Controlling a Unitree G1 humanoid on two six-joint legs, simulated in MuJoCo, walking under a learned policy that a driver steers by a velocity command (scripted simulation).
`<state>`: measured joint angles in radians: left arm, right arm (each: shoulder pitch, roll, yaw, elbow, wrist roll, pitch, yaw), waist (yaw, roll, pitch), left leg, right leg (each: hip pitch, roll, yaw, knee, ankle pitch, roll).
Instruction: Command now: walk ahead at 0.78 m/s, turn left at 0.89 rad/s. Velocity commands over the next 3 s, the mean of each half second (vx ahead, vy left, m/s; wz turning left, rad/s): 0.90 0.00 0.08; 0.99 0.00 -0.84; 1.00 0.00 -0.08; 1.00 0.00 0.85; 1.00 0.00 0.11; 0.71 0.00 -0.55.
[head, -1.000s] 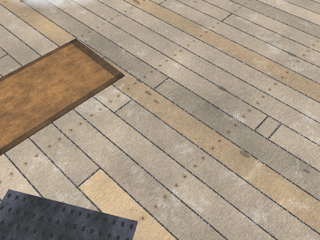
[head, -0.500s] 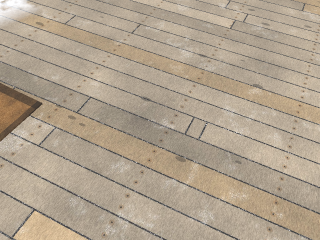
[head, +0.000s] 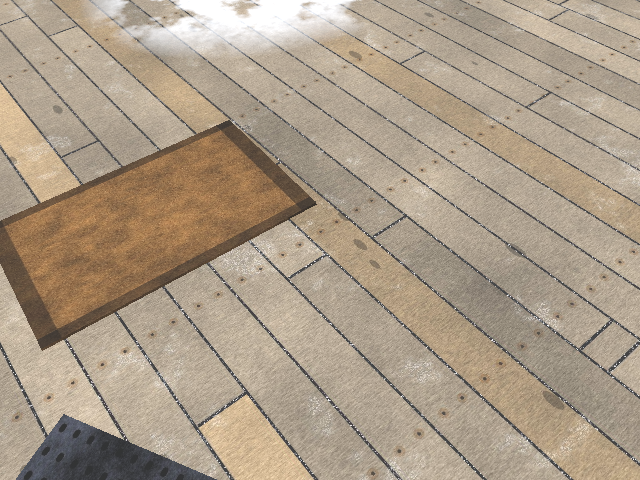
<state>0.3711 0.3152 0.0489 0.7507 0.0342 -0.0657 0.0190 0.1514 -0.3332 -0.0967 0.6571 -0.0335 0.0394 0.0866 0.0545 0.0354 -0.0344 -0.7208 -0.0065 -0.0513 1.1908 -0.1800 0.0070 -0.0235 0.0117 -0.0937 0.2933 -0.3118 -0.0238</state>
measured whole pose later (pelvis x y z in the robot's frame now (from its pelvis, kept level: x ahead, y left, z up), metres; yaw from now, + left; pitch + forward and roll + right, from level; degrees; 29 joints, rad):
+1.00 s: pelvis +0.83 +0.09 -0.01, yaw -24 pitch +1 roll +0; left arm 0.47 0.29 0.07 0.89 0.00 -0.07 -0.01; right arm -0.04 -0.23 0.04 0.58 -0.05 -0.06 0.02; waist 0.10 0.00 0.03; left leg -0.72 0.15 -0.12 0.82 -0.07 -0.06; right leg -0.04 0.21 0.15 0.36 -0.31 -0.17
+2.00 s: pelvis +1.70 -0.16 -0.05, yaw +2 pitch +0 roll +0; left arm 0.31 0.26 0.02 0.78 0.04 -0.08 0.00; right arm 0.17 -0.34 -0.06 0.70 -0.02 0.01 0.03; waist 0.03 0.01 0.06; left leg -0.52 -0.15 0.08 0.78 -0.25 0.18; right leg -0.20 -0.07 0.00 1.42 -0.36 0.03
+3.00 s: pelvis +2.58 -0.16 +0.00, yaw -15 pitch +2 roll -1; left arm 0.17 0.33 0.07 0.74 0.03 -0.02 -0.01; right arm 0.28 -0.27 -0.02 0.77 -0.03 -0.10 -0.01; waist -0.04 -0.02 0.07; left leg -0.29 0.03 0.05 0.43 -0.10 0.02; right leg -0.56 0.07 0.06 1.11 -0.41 0.00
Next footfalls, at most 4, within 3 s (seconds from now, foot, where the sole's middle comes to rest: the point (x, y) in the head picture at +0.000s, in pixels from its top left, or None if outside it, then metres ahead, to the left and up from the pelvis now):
0.26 left None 0.32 0.18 -0.78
0.72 right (329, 374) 0.77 0.08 -0.78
1.14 left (324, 232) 1.21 0.12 -0.78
1.52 right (451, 200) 1.35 -0.25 -0.78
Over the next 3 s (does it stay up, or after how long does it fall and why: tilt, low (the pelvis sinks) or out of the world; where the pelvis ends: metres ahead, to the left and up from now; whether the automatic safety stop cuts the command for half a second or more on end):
stays up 2.58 -0.16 0.00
